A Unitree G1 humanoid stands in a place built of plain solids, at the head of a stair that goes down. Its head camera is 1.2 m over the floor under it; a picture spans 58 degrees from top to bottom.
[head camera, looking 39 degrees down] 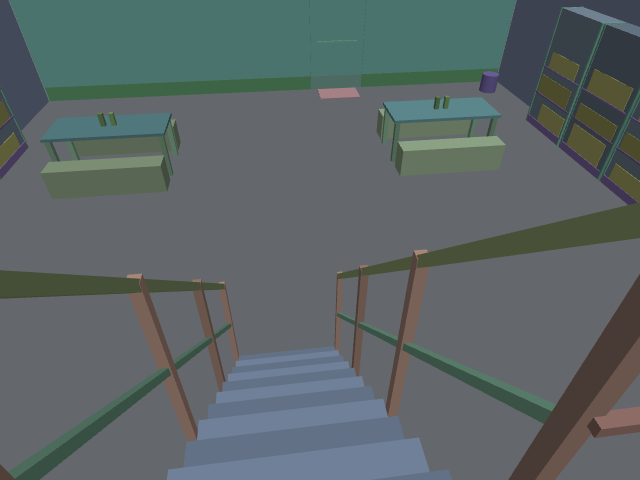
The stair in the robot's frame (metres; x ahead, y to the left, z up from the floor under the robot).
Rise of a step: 0.20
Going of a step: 0.20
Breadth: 0.92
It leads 7 degrees to the left of straight ahead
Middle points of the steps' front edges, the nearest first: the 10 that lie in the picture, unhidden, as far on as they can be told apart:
0.74 0.08 -0.40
0.94 0.11 -0.60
1.14 0.13 -0.81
1.35 0.16 -1.01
1.55 0.19 -1.22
1.75 0.21 -1.42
1.95 0.24 -1.63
2.16 0.26 -1.83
2.36 0.29 -2.04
2.56 0.31 -2.24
